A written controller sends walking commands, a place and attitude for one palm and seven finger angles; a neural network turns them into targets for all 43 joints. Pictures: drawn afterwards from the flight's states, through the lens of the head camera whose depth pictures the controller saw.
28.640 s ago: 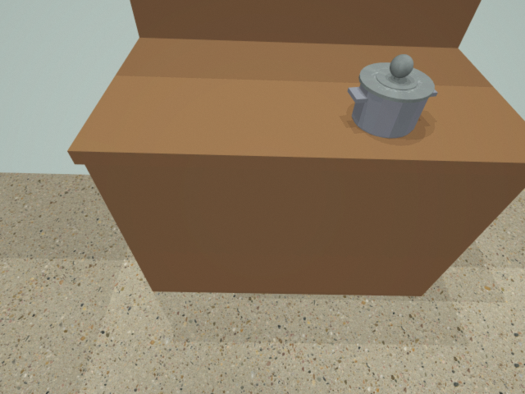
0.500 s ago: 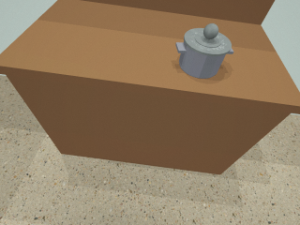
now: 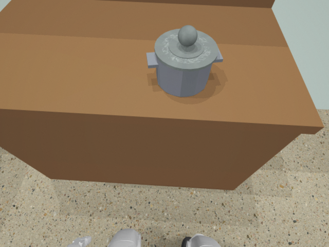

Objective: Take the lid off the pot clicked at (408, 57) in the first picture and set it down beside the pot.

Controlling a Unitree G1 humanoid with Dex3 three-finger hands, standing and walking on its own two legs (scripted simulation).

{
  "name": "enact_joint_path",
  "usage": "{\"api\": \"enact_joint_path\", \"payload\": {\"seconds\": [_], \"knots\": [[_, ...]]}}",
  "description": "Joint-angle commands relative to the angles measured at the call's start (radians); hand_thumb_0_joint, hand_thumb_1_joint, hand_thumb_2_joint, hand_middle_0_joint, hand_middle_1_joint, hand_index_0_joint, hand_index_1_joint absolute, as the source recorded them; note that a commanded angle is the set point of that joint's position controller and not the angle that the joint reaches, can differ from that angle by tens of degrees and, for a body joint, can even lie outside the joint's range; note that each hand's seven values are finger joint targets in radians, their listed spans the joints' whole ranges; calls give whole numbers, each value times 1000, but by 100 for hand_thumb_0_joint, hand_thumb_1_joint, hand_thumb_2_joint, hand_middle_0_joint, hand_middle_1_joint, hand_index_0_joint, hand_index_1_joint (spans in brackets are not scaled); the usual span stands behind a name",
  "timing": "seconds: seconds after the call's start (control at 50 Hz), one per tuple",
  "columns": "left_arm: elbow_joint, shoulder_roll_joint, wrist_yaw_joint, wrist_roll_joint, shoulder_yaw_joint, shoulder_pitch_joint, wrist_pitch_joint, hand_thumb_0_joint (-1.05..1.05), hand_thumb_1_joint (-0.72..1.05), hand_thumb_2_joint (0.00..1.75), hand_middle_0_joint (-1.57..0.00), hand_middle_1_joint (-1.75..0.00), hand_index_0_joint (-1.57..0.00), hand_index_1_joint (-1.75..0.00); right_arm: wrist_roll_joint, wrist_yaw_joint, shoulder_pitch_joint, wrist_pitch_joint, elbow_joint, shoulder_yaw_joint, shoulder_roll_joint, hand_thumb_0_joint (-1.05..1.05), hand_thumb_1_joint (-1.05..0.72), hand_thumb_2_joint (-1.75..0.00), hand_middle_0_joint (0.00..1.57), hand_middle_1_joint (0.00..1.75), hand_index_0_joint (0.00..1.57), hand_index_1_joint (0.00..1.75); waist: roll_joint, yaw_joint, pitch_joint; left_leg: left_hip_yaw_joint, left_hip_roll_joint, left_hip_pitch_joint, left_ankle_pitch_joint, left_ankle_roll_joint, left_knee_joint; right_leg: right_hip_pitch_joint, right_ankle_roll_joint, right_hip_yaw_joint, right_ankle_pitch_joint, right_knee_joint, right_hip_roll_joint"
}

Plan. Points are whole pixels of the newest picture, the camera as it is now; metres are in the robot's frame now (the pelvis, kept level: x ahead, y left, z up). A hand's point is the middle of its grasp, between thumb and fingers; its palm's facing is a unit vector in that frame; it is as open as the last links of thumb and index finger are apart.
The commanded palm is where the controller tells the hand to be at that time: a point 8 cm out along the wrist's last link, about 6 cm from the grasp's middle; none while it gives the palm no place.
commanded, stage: shuffle to correct the standing spot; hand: left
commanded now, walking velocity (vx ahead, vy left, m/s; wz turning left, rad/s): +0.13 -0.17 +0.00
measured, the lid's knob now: (187, 36) +0.58 -0.03 +0.16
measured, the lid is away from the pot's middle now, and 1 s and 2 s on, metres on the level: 0.01 0.01 0.01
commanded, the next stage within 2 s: come to a stop and stand still in 0.86 s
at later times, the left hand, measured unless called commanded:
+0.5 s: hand (131, 221) +0.19 +0.10 -0.17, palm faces -0.02 -0.99 -0.14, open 7.4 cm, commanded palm none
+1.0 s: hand (168, 214) +0.21 +0.00 -0.18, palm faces +0.04 -0.98 -0.17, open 7.4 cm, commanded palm none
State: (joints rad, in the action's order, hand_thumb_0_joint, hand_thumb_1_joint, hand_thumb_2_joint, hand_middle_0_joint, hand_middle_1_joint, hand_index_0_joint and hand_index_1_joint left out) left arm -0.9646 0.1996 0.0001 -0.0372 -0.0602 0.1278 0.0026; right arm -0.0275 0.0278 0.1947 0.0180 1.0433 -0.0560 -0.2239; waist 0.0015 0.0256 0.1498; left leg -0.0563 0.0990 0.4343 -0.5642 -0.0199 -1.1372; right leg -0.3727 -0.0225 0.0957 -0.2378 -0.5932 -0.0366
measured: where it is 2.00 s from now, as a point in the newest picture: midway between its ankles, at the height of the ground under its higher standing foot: outside the picture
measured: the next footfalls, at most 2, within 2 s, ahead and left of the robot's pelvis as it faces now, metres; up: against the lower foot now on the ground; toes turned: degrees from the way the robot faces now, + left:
left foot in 0.14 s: +0.09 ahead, +0.06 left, +0.00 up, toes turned +9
right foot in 0.58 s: +0.26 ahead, -0.24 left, +0.00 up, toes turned -4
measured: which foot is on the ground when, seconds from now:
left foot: up 0.00-0.12, down 0.14-0.58, up 0.60-1.00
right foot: down 0.00-0.14, up 0.16-0.56, down 0.58-1.00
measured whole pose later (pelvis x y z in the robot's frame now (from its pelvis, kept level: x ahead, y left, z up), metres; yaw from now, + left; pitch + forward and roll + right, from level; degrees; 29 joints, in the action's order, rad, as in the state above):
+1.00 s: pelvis +0.11 -0.18 +0.00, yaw +2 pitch +1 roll -1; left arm -0.88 0.20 0.04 -0.03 -0.04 0.13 0.03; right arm -0.01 0.03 0.11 0.04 0.95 -0.04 -0.13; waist -0.08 0.01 0.11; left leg -0.03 -0.03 0.36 -0.53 -0.02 -0.83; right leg -0.41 -0.12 0.16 -0.10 -0.49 0.04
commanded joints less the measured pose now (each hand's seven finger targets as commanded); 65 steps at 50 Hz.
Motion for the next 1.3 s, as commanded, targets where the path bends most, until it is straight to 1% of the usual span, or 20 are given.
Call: {"api": "enact_joint_path", "payload": {"seconds": [0.0,0.08,0.1,0.12,0.14,0.2,0.26,0.48,0.52,0.54,0.56,0.58,0.7,0.94,1.04,1.06,1.08,1.1,1.16,1.28], "knots": [[33,154,19,1,-26,78,-10,0,90,90,-20,-30,-20,-30,3,-4,109,-22,-37,7,-7,0,-90,-90,20,30,20,30,-148,-7,-177,-67,-21,-48,59,-2,223,139,-201,-201,160,281,-211],[32,122,8,22,-16,74,5,0,90,90,-20,-30,-20,-30,2,8,194,-41,-11,14,-12,0,-90,-90,20,30,20,30,-91,44,-176,-100,-44,-285,304,1,628,103,-138,-138,142,171,-135],[34,80,2,27,-5,90,8,0,90,90,-20,-30,-20,-30,-2,14,234,-50,-5,6,-63,0,-90,-90,20,30,20,30,13,64,-169,24,48,-392,323,31,757,21,-85,-91,78,6,-79],[49,21,-8,26,3,121,10,0,90,90,-20,-30,-20,-30,-19,20,263,-50,-14,-19,-171,0,-90,-90,20,30,20,30,299,73,-144,418,338,-467,403,156,865,-222,0,-2,-284,-247,26],[94,85,-8,6,-3,63,15,0,90,90,-20,-30,-20,-30,-15,20,267,-37,-38,-25,-218,0,-90,-90,20,30,20,30,199,97,-88,553,455,-383,404,277,898,-276,5,-95,-405,-442,4],[30,98,-10,-1,-23,98,16,0,90,90,-20,-30,-20,-30,-6,29,143,-54,-72,4,-111,0,-90,-90,20,30,20,30,157,6,-84,249,271,-363,800,188,827,-306,43,-178,-166,-687,-12],[9,67,-10,6,-15,132,32,0,90,90,-20,-30,-20,-30,0,31,169,-67,-70,5,-101,0,-90,-90,20,30,20,30,110,-11,-126,75,197,-399,1056,147,774,-274,61,-142,-125,-694,0],[61,27,-32,22,-4,-20,16,0,90,90,-20,-30,-20,-30,-8,30,230,-37,-36,-40,-139,0,-90,-90,20,30,20,30,224,43,-135,30,208,-420,1059,83,686,-75,23,-14,-82,-48,1],[19,76,-29,21,-19,129,-1,0,90,90,-20,-30,-20,-30,6,29,201,-35,-32,-45,-140,0,-90,-90,20,30,20,30,137,-33,-216,-1,164,-347,897,22,557,176,21,0,157,195,10],[-9,154,-21,17,-33,213,-3,0,90,90,-20,-30,-20,-30,11,22,212,-32,-30,-45,-110,0,-90,-90,20,30,20,30,-34,-64,-262,-39,94,-157,657,-5,445,420,-10,-58,471,189,-62],[-25,240,-4,7,-56,273,2,0,90,90,-20,-30,-20,-30,16,16,220,-24,-42,-26,-34,0,-90,-90,20,30,20,30,-351,-88,-316,-117,-43,91,-38,-41,173,608,-133,-243,958,106,-297],[-29,222,6,15,-46,314,-1,0,90,90,-20,-30,-20,-30,25,29,157,-5,-57,-24,-60,0,-90,-90,20,30,20,30,-351,-117,-351,-27,-75,68,-212,-29,8,505,-208,-265,1141,132,-331],[102,127,51,8,-14,34,20,0,90,90,-20,-30,-20,-30,17,17,163,26,-8,-10,-8,0,-90,-90,20,30,20,30,-110,12,-214,22,-49,-11,22,-13,-48,131,-215,-180,541,224,-232],[122,175,62,7,-28,103,13,0,90,90,-20,-30,-20,-30,23,-1,93,26,-90,-9,2,0,-90,-90,20,30,20,30,-30,-21,-256,53,-95,-77,44,2,318,203,-243,-365,371,285,-312],[109,161,54,9,-20,60,24,0,90,90,-20,-30,-20,-30,13,-13,239,17,-67,-9,11,0,-90,-90,20,30,20,30,-25,22,-252,15,-88,-361,151,54,725,33,-83,-264,-191,351,-188],[115,121,48,13,-13,51,32,0,90,90,-20,-30,-20,-30,-2,-12,250,20,-76,-13,-24,0,-90,-90,20,30,20,30,60,22,-180,124,-13,-316,37,103,850,-40,-13,-178,-273,287,-90],[104,81,47,21,-7,61,42,0,90,90,-20,-30,-20,-30,-17,-12,160,19,-100,-9,-56,0,-90,-90,20,30,20,30,316,7,-112,336,129,-165,-134,166,1003,-51,46,-31,-215,40,32],[74,74,46,14,-8,73,44,0,90,90,-20,-30,-20,-30,-14,0,32,13,-138,0,-51,0,-90,-90,20,30,20,30,322,-10,-47,413,185,-19,-107,205,1074,-12,38,-98,-193,-162,46],[16,51,24,12,-19,175,39,0,90,90,-20,-30,-20,-30,-2,11,-66,-10,-144,5,-78,0,-90,-90,20,30,20,30,2,-82,-77,291,142,-55,105,194,995,-16,41,-161,-159,-411,63],[-16,54,23,9,3,140,20,0,90,90,-20,-30,-20,-30,1,21,160,-43,-32,11,-58,0,-90,-90,20,30,20,30,56,15,-69,299,158,-399,309,203,961,-187,50,-130,-195,-306,6]]}}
